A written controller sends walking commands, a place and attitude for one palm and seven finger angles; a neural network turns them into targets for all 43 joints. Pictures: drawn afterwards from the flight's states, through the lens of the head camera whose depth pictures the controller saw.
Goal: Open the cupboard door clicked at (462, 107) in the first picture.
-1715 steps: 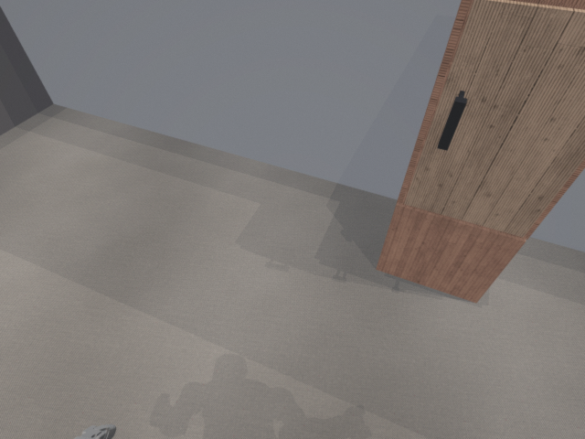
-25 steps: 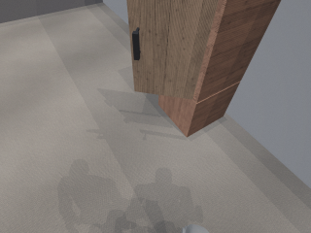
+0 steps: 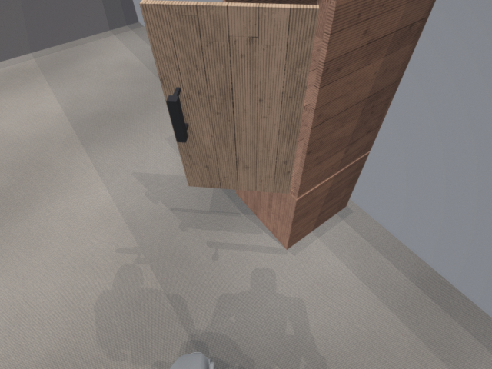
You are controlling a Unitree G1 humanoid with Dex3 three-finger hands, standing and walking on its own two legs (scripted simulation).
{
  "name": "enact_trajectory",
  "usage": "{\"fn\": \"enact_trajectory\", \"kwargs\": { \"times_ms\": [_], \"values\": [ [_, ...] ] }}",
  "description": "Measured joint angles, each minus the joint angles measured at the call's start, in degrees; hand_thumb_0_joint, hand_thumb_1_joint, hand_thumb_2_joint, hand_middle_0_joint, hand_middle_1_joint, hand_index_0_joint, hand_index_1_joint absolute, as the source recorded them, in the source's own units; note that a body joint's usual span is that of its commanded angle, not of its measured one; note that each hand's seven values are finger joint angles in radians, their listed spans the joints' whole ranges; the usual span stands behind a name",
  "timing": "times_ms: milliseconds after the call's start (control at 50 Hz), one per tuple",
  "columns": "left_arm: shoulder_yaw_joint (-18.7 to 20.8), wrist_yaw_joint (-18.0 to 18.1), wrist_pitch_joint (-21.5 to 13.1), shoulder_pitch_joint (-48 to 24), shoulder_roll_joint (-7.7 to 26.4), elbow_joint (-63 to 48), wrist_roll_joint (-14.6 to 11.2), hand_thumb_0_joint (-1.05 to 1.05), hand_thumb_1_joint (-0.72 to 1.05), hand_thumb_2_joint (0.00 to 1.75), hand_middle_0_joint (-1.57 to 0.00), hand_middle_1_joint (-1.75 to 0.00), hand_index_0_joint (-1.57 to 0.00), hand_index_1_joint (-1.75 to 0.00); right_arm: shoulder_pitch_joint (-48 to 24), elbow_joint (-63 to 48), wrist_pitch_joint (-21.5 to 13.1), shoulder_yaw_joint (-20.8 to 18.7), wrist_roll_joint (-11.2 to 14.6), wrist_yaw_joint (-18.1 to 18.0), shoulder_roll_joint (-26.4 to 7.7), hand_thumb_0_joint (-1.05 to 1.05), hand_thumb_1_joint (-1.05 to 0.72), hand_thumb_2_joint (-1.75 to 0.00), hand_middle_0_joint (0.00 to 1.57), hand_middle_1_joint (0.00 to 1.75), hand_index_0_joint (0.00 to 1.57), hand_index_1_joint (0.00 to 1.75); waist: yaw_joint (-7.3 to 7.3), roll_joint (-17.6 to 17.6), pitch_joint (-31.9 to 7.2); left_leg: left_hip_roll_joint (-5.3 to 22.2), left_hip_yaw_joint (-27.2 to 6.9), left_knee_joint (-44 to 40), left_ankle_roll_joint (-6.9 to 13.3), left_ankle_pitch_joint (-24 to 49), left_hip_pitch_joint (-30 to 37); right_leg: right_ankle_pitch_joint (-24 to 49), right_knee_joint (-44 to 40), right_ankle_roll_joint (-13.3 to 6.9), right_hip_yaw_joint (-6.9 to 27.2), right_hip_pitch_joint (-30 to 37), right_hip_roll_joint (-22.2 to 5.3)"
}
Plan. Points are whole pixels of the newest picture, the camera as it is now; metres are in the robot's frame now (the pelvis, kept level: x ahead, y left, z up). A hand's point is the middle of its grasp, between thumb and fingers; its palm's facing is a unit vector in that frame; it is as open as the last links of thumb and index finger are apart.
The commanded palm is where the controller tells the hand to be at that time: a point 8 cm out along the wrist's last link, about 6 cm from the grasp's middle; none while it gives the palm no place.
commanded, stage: take the last steps up to it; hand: left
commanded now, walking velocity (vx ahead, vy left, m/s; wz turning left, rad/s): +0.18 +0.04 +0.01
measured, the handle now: (179, 115) +0.70 +0.21 -0.01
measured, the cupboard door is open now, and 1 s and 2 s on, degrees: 47 47 47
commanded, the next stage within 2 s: come to a stop and stand still in 0.08 s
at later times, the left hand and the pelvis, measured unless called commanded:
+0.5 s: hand (135, 365) +0.16 +0.23 -0.19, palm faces +0.02 -0.98 -0.18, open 7.4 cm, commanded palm none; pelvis +0.10 +0.05 -0.01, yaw -3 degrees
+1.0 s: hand out of the picture +0.14 +0.15 -0.18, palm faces +0.03 -0.98 -0.20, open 7.2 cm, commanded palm none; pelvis +0.09 -0.03 -0.01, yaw -1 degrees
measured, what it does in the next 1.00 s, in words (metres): steps on the spot: left foot, then right foot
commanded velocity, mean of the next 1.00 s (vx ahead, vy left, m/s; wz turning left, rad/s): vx -0.05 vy -0.05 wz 0.00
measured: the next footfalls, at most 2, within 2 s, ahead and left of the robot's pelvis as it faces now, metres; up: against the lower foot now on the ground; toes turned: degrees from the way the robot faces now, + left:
left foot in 0.18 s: +0.19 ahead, +0.14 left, +0.00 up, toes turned +6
right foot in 0.70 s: +0.10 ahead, -0.13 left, +0.00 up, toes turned -5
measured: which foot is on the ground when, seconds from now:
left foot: up 0.00-0.16, down 0.18-0.70, up 0.72-0.94, down 0.96-1.00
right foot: down 0.00-0.20, up 0.22-0.68, down 0.70-1.00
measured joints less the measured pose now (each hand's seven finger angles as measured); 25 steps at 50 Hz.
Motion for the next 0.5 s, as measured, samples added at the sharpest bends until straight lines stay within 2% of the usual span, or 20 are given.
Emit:
{"fn": "enact_trajectory", "kwargs": {
  "times_ms": [100, 160, 180, 220, 260, 280, 360, 440, 500],
  "values": [
    [-0.8, -0.6, 0.6, 4.0, -0.1, 3.6, 0.4, -0.01, 0.94, 0.89, -0.2, -0.29, -0.2, -0.3, -4.5, -2.1, -0.5, -0.1, 0.1, 0.5, -0.3, 0.01, -0.92, -0.9, 0.19, 0.3, 0.2, 0.3, 1.74, -0.8, 0.0, -0.4, 1.1, -13.2, 0.1, 2.6, 0.4, -2.3, -1.4, 1.5, -0.3, 4.0, -0.2],
    [-1.0, -0.7, 1.3, 6.4, -0.6, 5.3, 0.4, -0.01, 0.93, 0.89, -0.2, -0.29, -0.2, -0.3, -6.4, -3.0, -1.4, 0.3, 0.1, 0.6, -0.5, 0.01, -0.92, -0.9, 0.19, 0.3, 0.2, 0.3, 2.79, -1.5, 0.1, -1.9, 2.4, -21.4, 0.7, 5.1, 4.3, -5.9, 1.6, 3.1, -0.1, 5.3, -0.9],
    [-1.1, -0.7, 1.6, 7.5, -0.8, 5.7, 0.3, -0.01, 0.92, 0.89, -0.2, -0.29, -0.2, -0.3, -6.7, -3.5, -2.0, 0.4, 0.0, 0.5, -0.7, 0.01, -0.92, -0.9, 0.19, 0.3, 0.2, 0.3, 3.04, -1.4, -0.2, -2.2, 2.7, -24.3, 1.5, 7.7, 6.2, -7.9, 4.3, 3.4, 0.2, 4.9, -1.0],
    [-1.2, -0.6, 2.6, 7.7, -0.7, 6.4, 0.1, 0.0, 0.92, 0.89, -0.2, -0.29, -0.2, -0.3, -7.7, -4.2, -2.9, 0.6, -0.4, -0.1, 0.0, 0.0, -0.92, -0.9, 0.19, 0.3, 0.2, 0.3, 2.98, -3.1, 0.4, -3.3, 3.7, -21.2, 4.2, 6.9, 6.0, -13.1, 15.3, 2.3, 1.9, 1.0, -2.4],
    [-1.5, -0.1, 3.7, 6.5, -0.6, 6.5, -0.1, 0.0, 0.91, 0.89, -0.2, -0.29, -0.2, -0.3, -8.1, -4.8, -2.8, 1.4, -0.4, -1.0, 0.7, 0.0, -0.92, -0.9, 0.19, 0.3, 0.2, 0.3, 3.15, -3.9, 0.7, -3.9, 4.5, -20.4, 5.4, 4.0, 6.8, -15.9, 26.2, 1.9, 4.7, -4.2, -2.1],
    [-1.6, 0.2, 4.1, 5.7, -0.7, 6.4, -0.2, 0.0, 0.91, 0.89, -0.2, -0.29, -0.2, -0.3, -8.3, -4.9, -2.6, 1.7, -0.3, -1.5, 1.0, 0.0, -0.92, -0.9, 0.19, 0.3, 0.2, 0.3, 3.19, -4.0, 0.9, -4.1, 4.8, -21.3, 5.6, 3.6, 7.6, -15.8, 29.0, 2.1, 5.4, -6.2, -1.9],
    [-1.4, 0.3, 5.3, 1.9, -0.8, 4.1, -0.3, 0.0, 0.91, 0.9, -0.2, -0.29, -0.19, -0.3, -9.1, -4.4, -1.4, 2.3, 0.4, -3.1, 2.0, 0.0, -0.93, -0.9, 0.2, 0.3, 0.2, 0.3, 3.25, -3.7, 1.3, -4.5, 5.4, -26.0, 5.7, 5.3, 10.0, -13.6, 31.0, 3.3, 6.7, -12.1, -1.6],
    [-0.3, 0.1, 6.9, -1.3, 0.2, 0.8, 0.2, 0.0, 0.91, 0.9, -0.2, -0.29, -0.19, -0.3, -9.7, -4.7, -0.2, 1.8, 0.3, -3.5, 1.6, -0.01, -0.94, -0.9, 0.2, 0.3, 0.21, 0.3, 2.47, -3.1, 1.2, -3.4, 5.7, -27.5, 5.5, 5.9, 10.2, -12.0, 36.0, 3.9, 7.6, -17.3, -0.6],
    [0.5, 0.1, 7.6, -3.7, 1.5, -1.4, 0.3, 0.0, 0.91, 0.9, -0.2, -0.29, -0.19, -0.3, -9.1, -4.7, 0.4, 1.3, 0.1, -3.4, 1.1, -0.01, -0.93, -0.9, 0.2, 0.3, 0.21, 0.3, 1.83, -2.6, 1.2, -2.3, 5.4, -27.8, 4.9, 6.3, 9.9, -10.8, 38.0, 4.3, 8.1, -18.9, -0.1]
  ]
}}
